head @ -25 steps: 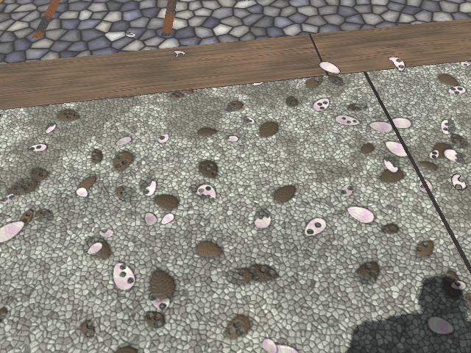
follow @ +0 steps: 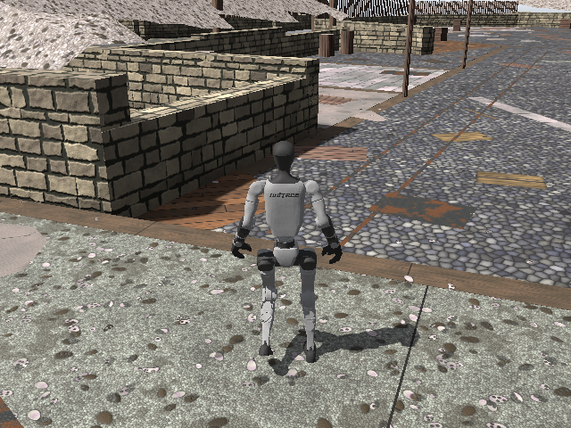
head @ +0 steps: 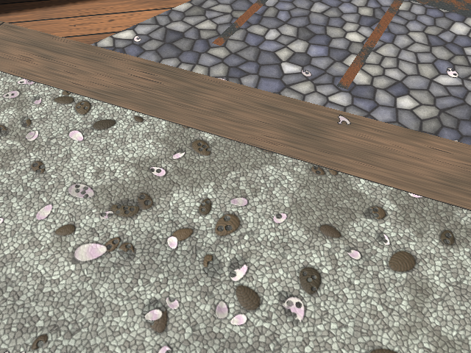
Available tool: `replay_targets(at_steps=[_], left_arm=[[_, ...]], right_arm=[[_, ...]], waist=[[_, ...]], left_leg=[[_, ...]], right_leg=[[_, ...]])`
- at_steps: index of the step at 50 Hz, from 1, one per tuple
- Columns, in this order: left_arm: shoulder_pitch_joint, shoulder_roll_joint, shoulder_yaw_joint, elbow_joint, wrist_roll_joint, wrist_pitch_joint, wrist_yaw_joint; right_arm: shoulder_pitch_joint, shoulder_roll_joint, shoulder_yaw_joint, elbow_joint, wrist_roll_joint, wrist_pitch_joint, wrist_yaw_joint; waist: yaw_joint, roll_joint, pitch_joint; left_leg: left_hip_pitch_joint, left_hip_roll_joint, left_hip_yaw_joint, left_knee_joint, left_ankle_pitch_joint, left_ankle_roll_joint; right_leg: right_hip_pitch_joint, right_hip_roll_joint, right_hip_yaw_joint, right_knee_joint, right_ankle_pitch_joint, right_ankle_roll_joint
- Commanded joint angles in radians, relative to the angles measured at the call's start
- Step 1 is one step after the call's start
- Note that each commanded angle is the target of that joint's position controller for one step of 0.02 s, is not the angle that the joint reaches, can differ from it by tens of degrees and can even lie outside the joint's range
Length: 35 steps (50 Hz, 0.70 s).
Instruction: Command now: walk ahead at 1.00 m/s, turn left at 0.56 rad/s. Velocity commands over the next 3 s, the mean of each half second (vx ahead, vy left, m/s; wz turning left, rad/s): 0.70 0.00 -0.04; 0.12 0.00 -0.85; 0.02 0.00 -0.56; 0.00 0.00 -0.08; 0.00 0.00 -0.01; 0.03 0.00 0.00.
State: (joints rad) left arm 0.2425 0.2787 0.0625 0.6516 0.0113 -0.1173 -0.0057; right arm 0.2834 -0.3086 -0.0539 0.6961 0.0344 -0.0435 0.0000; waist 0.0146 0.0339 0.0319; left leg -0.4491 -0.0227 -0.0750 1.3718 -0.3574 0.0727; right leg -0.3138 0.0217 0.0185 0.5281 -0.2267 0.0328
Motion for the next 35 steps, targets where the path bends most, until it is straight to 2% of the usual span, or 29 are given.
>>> replay_targets(at_steps=[1, 2, 3, 5, 6, 9, 11, 12, 13, 14, 15, 16, 17, 18, 19, 20, 21, 22, 23, 24, 26, 27, 30, 33, 35], left_arm=[[0.107, 0.035, 0.009, 0.017, -0.003, -0.006, -0.011], [0.111, 0.024, 0.005, 0.035, -0.016, -0.007, -0.016], [0.114, 0.04, 0.008, 0.047, -0.025, -0.01, -0.016], [0.117, 0.097, 0.021, 0.063, -0.024, -0.015, -0.01], [0.113, 0.116, 0.025, 0.068, -0.023, -0.016, -0.006], [0.178, 0.144, 0.024, 0.105, -0.035, -0.018, 0.001], [0.236, 0.146, 0.016, 0.137, -0.044, 0.0, 0.004], [0.258, 0.168, 0.017, 0.15, -0.043, 0.011, 0.005], [0.272, 0.195, 0.019, 0.159, -0.039, 0.021, 0.006], [0.275, 0.215, 0.021, 0.166, -0.035, 0.029, 0.008], [0.247, 0.232, 0.023, 0.165, -0.035, 0.036, 0.011], [0.228, 0.205, 0.015, 0.142, -0.021, 0.032, 0.016], [0.395, 0.009, -0.033, 0.127, 0.018, 0.029, 0.009], [0.466, 0.06, -0.033, 0.14, -0.034, 0.025, 0.015], [0.32, 0.134, -0.002, 0.108, -0.062, 0.036, 0.026], [0.233, 0.135, 0.002, 0.076, -0.058, 0.049, 0.039], [0.195, 0.123, 0.005, 0.079, -0.039, 0.068, 0.048], [0.223, 0.099, 0.009, 0.078, -0.031, 0.09, 0.047], [0.252, 0.066, 0.009, 0.073, -0.041, 0.114, 0.045], [0.246, 0.051, 0.011, 0.065, -0.049, 0.134, 0.046], [0.165, 0.049, 0.016, 0.021, -0.037, 0.157, 0.047], [0.144, 0.048, 0.016, 0.008, -0.027, 0.16, 0.041], [0.111, 0.064, 0.022, 0.006, -0.023, 0.167, 0.005], [0.036, 0.112, 0.039, -0.037, -0.026, 0.186, -0.02], [0.003, 0.134, 0.053, -0.068, -0.026, 0.192, -0.03]], right_arm=[[-0.097, 0.01, 0.011, -0.13, 0.01, -0.017, 0.015], [-0.095, 0.025, 0.017, -0.131, 0.013, -0.012, 0.019], [-0.113, 0.031, 0.023, -0.139, 0.007, -0.011, 0.022], [-0.154, 0.023, 0.03, -0.151, -0.007, -0.018, 0.028], [-0.18, 0.01, 0.032, -0.157, -0.012, -0.022, 0.034], [-0.332, 0.0, 0.039, -0.188, -0.022, -0.04, 0.052], [-0.412, 0.015, 0.041, -0.216, -0.027, -0.062, 0.068], [-0.417, 0.0, 0.031, -0.224, -0.029, -0.073, 0.075], [-0.372, -0.036, 0.012, -0.218, -0.033, -0.08, 0.075], [-0.276, -0.077, -0.01, -0.196, -0.035, -0.082, 0.069], [-0.124, -0.105, -0.029, -0.16, -0.039, -0.078, 0.057], [0.044, -0.151, -0.045, -0.125, -0.062, -0.067, 0.036], [0.106, -0.246, -0.05, -0.11, -0.095, -0.055, 0.021], [0.118, -0.225, -0.045, -0.138, -0.102, -0.045, 0.029], [0.046, -0.167, -0.034, -0.139, -0.083, -0.034, 0.028], [-0.013, -0.113, -0.021, -0.116, -0.057, -0.033, 0.025], [-0.054, -0.062, -0.009, -0.096, -0.046, -0.032, 0.02], [-0.092, -0.049, -0.009, -0.084, -0.055, -0.037, 0.017], [-0.141, -0.044, -0.012, -0.081, -0.064, -0.038, 0.015], [-0.197, -0.035, -0.013, -0.077, -0.063, -0.041, 0.013], [-0.259, -0.058, -0.024, -0.06, -0.061, -0.047, 0.0], [-0.268, -0.08, -0.033, -0.05, -0.057, -0.047, -0.008], [-0.309, -0.101, -0.041, -0.042, -0.04, -0.037, -0.02], [-0.295, -0.132, -0.054, -0.021, -0.016, -0.016, -0.014], [-0.283, -0.151, -0.064, -0.006, -0.004, 0.004, -0.008]], waist=[[0.024, -0.121, -0.004], [0.004, -0.12, 0.012], [-0.008, -0.106, 0.042], [-0.023, -0.08, 0.082], [-0.027, -0.073, 0.094], [0.026, -0.052, 0.129], [0.052, -0.044, 0.159], [0.049, -0.07, 0.139], [0.021, -0.115, 0.082], [-0.036, -0.161, 0.002], [-0.139, -0.19, -0.083], [-0.224, -0.18, -0.2], [-0.104, 0.19, -0.425], [-0.121, 0.264, -0.699], [-0.118, 0.16, -0.553], [-0.092, 0.121, -0.38], [-0.066, 0.063, -0.273], [-0.021, 0.088, -0.223], [0.023, 0.115, -0.2], [0.046, 0.113, -0.156], [0.058, 0.092, -0.089], [0.06, 0.085, -0.09], [0.059, 0.054, -0.113], [0.037, 0.039, -0.087], [0.033, 0.026, -0.067]], left_leg=[[-0.322, 0.109, -0.065, -0.058, 0.022, 0.011], [-0.332, 0.117, -0.07, -0.097, 0.01, 0.014], [-0.368, 0.12, -0.078, -0.137, 0.035, 0.01], [-0.426, 0.128, -0.093, -0.242, 0.146, -0.002], [-0.416, 0.136, -0.077, -0.317, 0.216, -0.007], [-0.276, 0.131, 0.04, -0.541, 0.402, -0.011], [-0.14, 0.082, 0.081, -0.703, 0.452, -0.013], [-0.081, 0.045, 0.097, -0.756, 0.443, -0.013], [-0.001, 0.006, 0.104, -0.788, 0.421, -0.008], [0.123, -0.024, 0.109, -0.805, 0.416, 0.006], [0.327, -0.024, 0.109, -0.843, 0.484, 0.018], [0.631, 0.099, 0.018, -0.78, 0.668, 0.038], [0.971, 0.451, -0.318, -0.666, 1.125, 0.148], [0.976, 0.532, -0.593, -0.809, 0.96, 0.246], [0.834, 0.467, -0.444, -0.862, 0.911, 0.215], [0.689, 0.431, -0.3, -0.876, 0.914, 0.191], [0.545, 0.386, -0.202, -0.913, 0.881, 0.178], [0.398, 0.371, -0.128, -0.96, 0.869, 0.169], [0.299, 0.378, -0.082, -1.019, 0.767, 0.172], [0.205, 0.382, -0.032, -1.069, 0.688, 0.172], [0.121, 0.387, 0.055, -1.124, 0.631, 0.171], [0.122, 0.381, 0.097, -1.13, 0.61, 0.166], [0.146, 0.342, 0.22, -1.114, 0.534, 0.134], [0.223, 0.369, 0.252, -1.063, 0.463, 0.105], [0.263, 0.389, 0.265, -0.993, 0.431, 0.072]], right_leg=[[0.266, -0.243, 0.359, -0.301, -0.121, -0.196], [0.239, -0.248, 0.337, -0.316, -0.107, -0.208], [0.221, -0.263, 0.321, -0.338, -0.084, -0.225], [0.211, -0.288, 0.277, -0.381, -0.027, -0.244], [0.198, -0.281, 0.224, -0.404, 0.011, -0.236], [0.158, -0.252, 0.082, -0.501, 0.112, -0.202], [0.16, -0.23, 0.046, -0.481, 0.292, -0.183], [0.206, -0.233, 0.045, -0.432, 0.453, -0.17], [0.268, -0.239, 0.052, -0.351, 0.645, -0.15], [0.301, -0.236, 0.051, -0.228, 0.809, -0.126], [0.246, -0.205, 0.028, -0.036, 0.891, -0.088], [0.043, -0.152, 0.031, 0.22, 0.686, -0.037], [-0.231, -0.009, 0.032, 0.67, -0.366, 0.026], [-0.246, 0.018, 0.19, 0.901, -0.428, 0.035], [-0.318, -0.04, 0.144, 0.932, -0.365, 0.044], [-0.387, -0.077, 0.079, 0.885, -0.302, 0.046], [-0.383, -0.109, 0.055, 0.859, -0.267, 0.054], [-0.302, -0.136, 0.057, 0.842, -0.232, 0.055], [-0.241, -0.152, 0.053, 0.83, -0.226, 0.057], [-0.211, -0.164, 0.044, 0.788, -0.244, 0.057], [-0.211, -0.182, 0.032, 0.65, -0.184, 0.054], [-0.191, -0.188, 0.029, 0.57, -0.099, 0.045], [-0.076, -0.164, -0.011, 0.363, 0.139, 0.005], [-0.074, -0.147, -0.054, 0.266, 0.102, -0.03], [-0.069, -0.125, -0.097, 0.2, 0.036, -0.063]])
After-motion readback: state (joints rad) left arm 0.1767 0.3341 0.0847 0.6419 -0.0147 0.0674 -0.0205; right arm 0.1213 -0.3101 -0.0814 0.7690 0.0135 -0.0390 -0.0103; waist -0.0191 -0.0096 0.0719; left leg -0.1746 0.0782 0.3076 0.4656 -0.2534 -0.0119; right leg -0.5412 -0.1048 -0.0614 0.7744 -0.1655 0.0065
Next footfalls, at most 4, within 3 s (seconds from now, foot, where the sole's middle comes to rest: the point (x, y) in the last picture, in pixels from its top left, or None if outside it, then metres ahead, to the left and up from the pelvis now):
0.32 left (182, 350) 0.49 0.17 -0.76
0.74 right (280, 335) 0.53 -0.09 -0.76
1.20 left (218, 293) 0.65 0.08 -0.76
1.56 right None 0.43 -0.06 -0.76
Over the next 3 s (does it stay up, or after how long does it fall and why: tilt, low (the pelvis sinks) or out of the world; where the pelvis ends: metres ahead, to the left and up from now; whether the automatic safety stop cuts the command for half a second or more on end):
stays up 0.52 0.03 0.01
